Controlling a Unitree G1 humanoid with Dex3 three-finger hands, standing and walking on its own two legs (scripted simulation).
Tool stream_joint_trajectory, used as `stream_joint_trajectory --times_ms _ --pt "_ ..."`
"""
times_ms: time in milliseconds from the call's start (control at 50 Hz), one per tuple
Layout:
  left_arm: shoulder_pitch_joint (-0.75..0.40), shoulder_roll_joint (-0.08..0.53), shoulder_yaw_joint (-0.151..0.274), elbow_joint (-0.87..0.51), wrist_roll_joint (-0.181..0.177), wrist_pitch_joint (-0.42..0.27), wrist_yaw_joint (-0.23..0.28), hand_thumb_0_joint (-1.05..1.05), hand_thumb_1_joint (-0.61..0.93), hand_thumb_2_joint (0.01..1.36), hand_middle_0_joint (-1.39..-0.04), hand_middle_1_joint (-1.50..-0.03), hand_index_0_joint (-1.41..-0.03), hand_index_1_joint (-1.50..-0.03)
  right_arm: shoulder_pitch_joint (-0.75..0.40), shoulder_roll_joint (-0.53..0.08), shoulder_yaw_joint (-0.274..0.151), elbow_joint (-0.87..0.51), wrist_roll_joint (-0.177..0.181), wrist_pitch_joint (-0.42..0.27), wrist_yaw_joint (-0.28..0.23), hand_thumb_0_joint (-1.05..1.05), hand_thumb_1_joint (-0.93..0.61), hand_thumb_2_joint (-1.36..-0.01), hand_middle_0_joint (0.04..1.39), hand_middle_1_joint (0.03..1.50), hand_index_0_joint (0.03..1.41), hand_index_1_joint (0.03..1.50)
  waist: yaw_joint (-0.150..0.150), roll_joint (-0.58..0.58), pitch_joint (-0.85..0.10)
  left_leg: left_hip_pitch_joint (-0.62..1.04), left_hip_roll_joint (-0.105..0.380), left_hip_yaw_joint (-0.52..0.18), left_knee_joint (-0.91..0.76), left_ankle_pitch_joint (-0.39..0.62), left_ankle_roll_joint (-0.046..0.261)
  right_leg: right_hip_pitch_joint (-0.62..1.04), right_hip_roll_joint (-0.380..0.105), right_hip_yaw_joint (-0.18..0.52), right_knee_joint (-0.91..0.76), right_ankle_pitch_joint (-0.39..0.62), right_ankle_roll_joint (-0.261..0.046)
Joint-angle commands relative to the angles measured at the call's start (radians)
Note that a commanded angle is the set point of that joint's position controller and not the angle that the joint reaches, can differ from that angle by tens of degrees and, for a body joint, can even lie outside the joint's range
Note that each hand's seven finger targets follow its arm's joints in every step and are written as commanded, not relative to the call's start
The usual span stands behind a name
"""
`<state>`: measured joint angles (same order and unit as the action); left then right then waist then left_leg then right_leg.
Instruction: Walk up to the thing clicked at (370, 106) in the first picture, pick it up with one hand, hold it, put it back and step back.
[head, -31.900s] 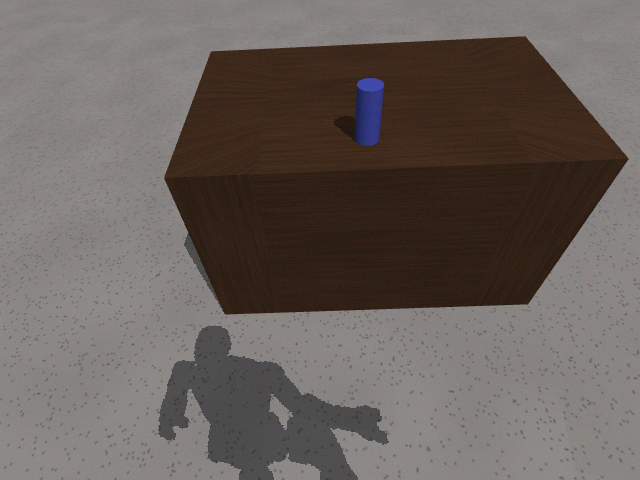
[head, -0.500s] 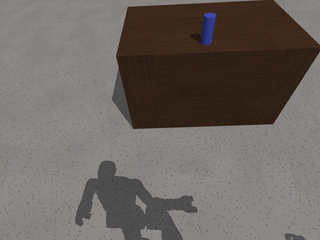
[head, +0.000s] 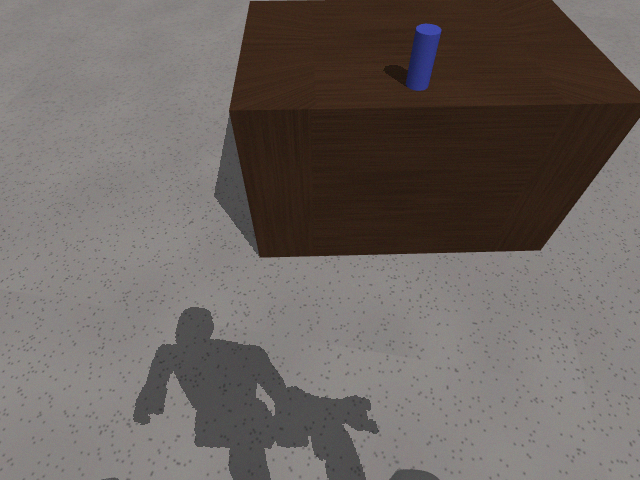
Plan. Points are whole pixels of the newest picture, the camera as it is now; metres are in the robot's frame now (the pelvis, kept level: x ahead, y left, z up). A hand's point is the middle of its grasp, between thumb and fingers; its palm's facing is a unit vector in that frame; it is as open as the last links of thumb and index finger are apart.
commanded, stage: step back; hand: right
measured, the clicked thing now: (422, 58) +1.07 -0.22 -0.05
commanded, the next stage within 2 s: stand in 0.30 s
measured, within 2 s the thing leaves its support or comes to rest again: neither
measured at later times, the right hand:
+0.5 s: hand out of the picture +0.12 -0.26 -0.15, palm faces -0.02 +0.94 -0.35, open 7.4 cm
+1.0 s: hand out of the picture +0.11 -0.27 -0.15, palm faces -0.05 +0.95 -0.32, open 7.4 cm
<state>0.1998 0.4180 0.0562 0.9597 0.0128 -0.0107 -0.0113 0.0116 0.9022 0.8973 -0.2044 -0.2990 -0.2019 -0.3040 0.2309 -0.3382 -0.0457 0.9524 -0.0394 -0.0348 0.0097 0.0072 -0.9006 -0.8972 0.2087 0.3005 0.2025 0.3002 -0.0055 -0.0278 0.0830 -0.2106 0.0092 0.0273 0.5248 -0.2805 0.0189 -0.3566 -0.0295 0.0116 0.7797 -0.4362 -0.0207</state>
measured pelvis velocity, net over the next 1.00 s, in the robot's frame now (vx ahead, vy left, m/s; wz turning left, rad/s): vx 0.03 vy -0.02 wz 0.01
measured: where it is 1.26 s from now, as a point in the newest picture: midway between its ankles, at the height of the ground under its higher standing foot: outside the picture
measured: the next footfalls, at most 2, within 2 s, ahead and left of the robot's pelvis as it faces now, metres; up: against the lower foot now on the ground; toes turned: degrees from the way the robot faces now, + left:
right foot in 0.08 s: +0.10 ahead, -0.14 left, +0.00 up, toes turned -1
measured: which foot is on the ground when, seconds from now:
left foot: down 0.00-1.00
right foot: up 0.00-0.06, down 0.08-1.00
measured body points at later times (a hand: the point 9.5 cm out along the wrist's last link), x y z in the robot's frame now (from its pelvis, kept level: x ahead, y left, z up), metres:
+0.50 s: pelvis +0.04 -0.01 +0.00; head +0.05 -0.01 +0.45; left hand +0.15 +0.28 -0.12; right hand +0.12 -0.31 -0.12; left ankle +0.00 +0.11 -0.74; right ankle +0.06 -0.14 -0.74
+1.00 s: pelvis +0.03 -0.02 +0.01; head +0.05 -0.02 +0.46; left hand +0.10 +0.29 -0.12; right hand +0.11 -0.31 -0.13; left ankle +0.00 +0.11 -0.74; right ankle +0.06 -0.14 -0.74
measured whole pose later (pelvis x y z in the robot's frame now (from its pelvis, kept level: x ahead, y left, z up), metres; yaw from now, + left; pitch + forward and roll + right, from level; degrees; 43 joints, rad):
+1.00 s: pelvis +0.03 -0.02 +0.01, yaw +1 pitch -1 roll +0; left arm 0.10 0.36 0.00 1.16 0.01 -0.01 -0.01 0.01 0.90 0.90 -0.21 -0.30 -0.20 -0.30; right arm 0.10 -0.35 0.00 1.14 -0.01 -0.01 0.01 0.01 -0.90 -0.90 0.21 0.30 0.20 0.30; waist 0.00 0.01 0.05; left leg -0.06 0.02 -0.01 0.30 -0.21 -0.02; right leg -0.16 -0.02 -0.03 0.33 -0.14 0.01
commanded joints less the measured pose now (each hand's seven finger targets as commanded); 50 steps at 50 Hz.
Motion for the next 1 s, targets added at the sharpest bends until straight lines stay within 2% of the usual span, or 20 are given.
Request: stream_joint_trajectory --times_ms 0,40,60,80,100,120,140,180,200,220,240,260,280,300,360,500,700,800,880,980 --pt "0.008 0.122 0.037 -0.040 -0.002 -0.028 0.019 0.000 0.900 0.900 -0.200 -0.300 -0.200 -0.300 -0.062 -0.257 -0.059 -0.074 0.020 -0.006 -0.025 0.000 -0.900 -0.900 0.200 0.300 0.200 0.300 0.025 0.203 -0.089 -0.013 0.182 -0.123 -0.031 0.537 0.116 0.144 0.025 -0.061 -0.230 0.205 0.005" --pt "0.030 0.152 0.046 -0.018 0.005 -0.031 0.029 0.000 0.900 0.900 -0.200 -0.300 -0.200 -0.300 -0.092 -0.222 -0.043 -0.077 0.037 0.011 -0.027 0.000 -0.900 -0.900 0.200 0.300 0.200 0.300 0.050 0.123 -0.127 -0.102 0.133 -0.098 0.059 0.401 0.066 0.290 0.020 -0.040 -0.320 0.371 -0.006" --pt "0.028 0.192 0.057 -0.016 0.012 -0.033 0.034 0.000 0.900 0.900 -0.200 -0.300 -0.200 -0.300 -0.094 -0.199 -0.034 -0.080 0.042 0.014 -0.029 0.000 -0.900 -0.900 0.200 0.300 0.200 0.300 0.052 0.044 -0.152 -0.174 0.099 -0.090 0.100 0.255 0.034 0.348 -0.047 0.056 -0.302 0.453 -0.030" --pt "0.010 0.228 0.063 -0.024 0.014 -0.036 0.037 0.000 0.900 0.900 -0.200 -0.300 -0.200 -0.300 -0.073 -0.160 -0.021 -0.079 0.044 0.019 -0.030 0.000 -0.900 -0.900 0.200 0.300 0.200 0.300 0.041 -0.082 -0.153 -0.209 0.032 -0.082 0.171 0.043 0.000 0.312 -0.184 0.251 -0.376 0.389 -0.083" --pt "-0.071 0.259 0.058 -0.044 0.006 -0.032 0.032 0.000 0.900 0.900 -0.200 -0.300 -0.200 -0.300 -0.047 -0.176 -0.029 -0.054 0.039 0.030 -0.036 0.000 -0.900 -0.900 0.200 0.300 0.200 0.300 0.026 -0.126 -0.146 -0.092 0.001 -0.050 0.234 -0.200 -0.012 0.133 -0.315 0.349 -0.438 0.280 -0.196" --pt "-0.160 0.257 0.053 -0.065 0.011 -0.030 0.029 0.000 0.900 0.900 -0.200 -0.300 -0.200 -0.300 -0.013 -0.201 -0.040 -0.016 0.031 0.037 -0.036 0.000 -0.900 -0.900 0.200 0.300 0.200 0.300 -0.003 -0.142 -0.107 -0.022 0.015 -0.053 0.260 -0.247 -0.018 0.031 -0.323 0.369 -0.430 0.230 -0.223" --pt "-0.184 0.230 0.045 -0.070 0.011 -0.026 0.028 0.000 0.900 0.900 -0.200 -0.300 -0.200 -0.300 0.013 -0.201 -0.035 0.004 0.027 0.031 -0.034 0.000 -0.900 -0.900 0.200 0.300 0.200 0.300 -0.022 -0.128 -0.088 0.014 0.025 -0.055 0.146 -0.207 -0.013 0.001 -0.284 0.306 -0.400 0.270 -0.188" --pt "-0.201 0.185 0.034 -0.065 0.002 -0.024 0.028 0.000 0.900 0.900 -0.200 -0.300 -0.200 -0.300 0.007 -0.225 -0.035 0.031 0.026 0.014 -0.030 0.000 -0.900 -0.900 0.200 0.300 0.200 0.300 -0.031 -0.075 -0.105 0.009 0.067 -0.097 -0.028 0.087 0.010 0.069 -0.170 0.143 -0.310 0.397 -0.071" --pt "-0.189 0.165 0.033 -0.055 -0.003 -0.023 0.027 0.000 0.900 0.900 -0.200 -0.300 -0.200 -0.300 -0.018 -0.241 -0.039 0.035 0.024 0.008 -0.030 0.000 -0.900 -0.900 0.200 0.300 0.200 0.300 -0.007 -0.035 -0.117 -0.020 0.104 -0.143 -0.068 0.198 0.027 0.129 -0.115 0.085 -0.247 0.443 -0.036" --pt "-0.154 0.164 0.034 -0.037 -0.005 -0.023 0.026 0.000 0.900 0.900 -0.200 -0.300 -0.200 -0.300 -0.056 -0.241 -0.036 0.034 0.023 0.004 -0.031 0.000 -0.900 -0.900 0.200 0.300 0.200 0.300 0.022 -0.029 -0.145 0.003 0.123 -0.146 -0.073 0.278 0.040 0.158 -0.092 0.067 -0.229 0.466 -0.029" --pt "-0.133 0.173 0.034 -0.026 -0.005 -0.022 0.024 0.000 0.900 0.900 -0.200 -0.300 -0.200 -0.300 -0.088 -0.256 -0.033 0.027 0.025 0.002 -0.030 0.000 -0.900 -0.900 0.200 0.300 0.200 0.300 0.035 -0.032 -0.168 -0.007 0.128 -0.145 -0.036 0.310 0.054 0.186 -0.079 0.058 -0.246 0.448 -0.027" --pt "-0.134 0.180 0.036 -0.015 -0.007 -0.025 0.025 0.000 0.900 0.900 -0.200 -0.300 -0.200 -0.300 -0.108 -0.253 -0.030 0.027 0.027 0.003 -0.029 0.000 -0.900 -0.900 0.200 0.300 0.200 0.300 0.035 -0.025 -0.164 -0.033 0.116 -0.134 -0.011 0.325 0.047 0.214 -0.088 0.063 -0.263 0.455 -0.027" --pt "-0.131 0.136 0.006 0.020 -0.020 -0.022 0.018 0.000 0.900 0.900 -0.200 -0.300 -0.200 -0.300 -0.109 -0.222 -0.018 0.031 0.030 -0.005 -0.022 0.000 -0.900 -0.900 0.200 0.300 0.200 0.300 0.018 -0.001 -0.162 -0.012 0.104 -0.142 -0.077 0.232 0.026 0.231 -0.105 0.093 -0.305 0.431 -0.027" --pt "-0.152 0.137 0.006 0.024 -0.016 -0.024 0.015 0.000 0.900 0.900 -0.200 -0.300 -0.200 -0.300 -0.114 -0.221 -0.015 0.041 0.032 -0.006 -0.020 0.000 -0.900 -0.900 0.200 0.300 0.200 0.300 0.012 0.015 -0.146 0.000 0.102 -0.135 -0.108 0.207 0.016 0.233 -0.109 0.094 -0.315 0.436 -0.024" --pt "-0.165 0.135 0.000 0.040 -0.016 -0.029 0.016 0.000 0.900 0.900 -0.200 -0.300 -0.200 -0.300 -0.133 -0.228 -0.012 0.062 0.031 -0.011 -0.021 0.000 -0.900 -0.900 0.200 0.300 0.200 0.300 0.011 0.041 -0.163 0.058 0.110 -0.127 -0.128 0.320 0.004 0.256 -0.108 0.076 -0.329 0.534 -0.021" --pt "-0.188 0.140 -0.010 0.085 -0.011 -0.032 0.017 0.000 0.900 0.900 -0.200 -0.300 -0.200 -0.300 -0.161 -0.218 -0.007 0.092 0.037 -0.009 -0.020 0.000 -0.900 -0.900 0.200 0.300 0.200 0.300 0.005 0.030 -0.159 0.105 0.120 -0.108 -0.184 0.382 -0.006 0.306 -0.108 0.058 -0.389 0.592 -0.009" --pt "-0.197 0.146 -0.015 0.119 -0.005 -0.033 0.016 0.000 0.900 0.900 -0.200 -0.300 -0.200 -0.300 -0.193 -0.216 -0.003 0.115 0.032 0.000 -0.014 0.000 -0.900 -0.900 0.200 0.300 0.200 0.300 0.003 0.034 -0.095 0.087 0.116 -0.108 -0.270 0.175 -0.012 0.269 -0.102 0.062 -0.487 0.386 0.005" --pt "-0.175 0.141 -0.020 0.127 -0.004 -0.034 0.014 0.000 0.900 0.900 -0.200 -0.300 -0.200 -0.300 -0.194 -0.224 -0.002 0.124 0.032 -0.001 -0.011 0.000 -0.900 -0.900 0.200 0.300 0.200 0.300 0.008 0.049 -0.096 0.083 0.117 -0.110 -0.282 0.139 -0.010 0.262 -0.101 0.063 -0.504 0.351 0.010" --pt "-0.170 0.156 -0.018 0.131 -0.005 -0.033 0.015 0.000 0.900 0.900 -0.200 -0.300 -0.200 -0.300 -0.184 -0.218 -0.001 0.130 0.030 0.000 -0.009 0.000 -0.900 -0.900 0.200 0.300 0.200 0.300 0.007 0.017 -0.100 0.094 0.119 -0.113 -0.284 0.138 -0.008 0.249 -0.104 0.066 -0.506 0.330 0.005" --pt "-0.151 0.148 -0.021 0.135 -0.008 -0.035 0.016 0.000 0.900 0.900 -0.200 -0.300 -0.200 -0.300 -0.180 -0.224 -0.001 0.134 0.031 -0.005 -0.010 0.000 -0.900 -0.900 0.200 0.300 0.200 0.300 0.009 0.025 -0.132 0.122 0.125 -0.111 -0.272 0.238 -0.008 0.275 -0.109 0.060 -0.485 0.452 0.003"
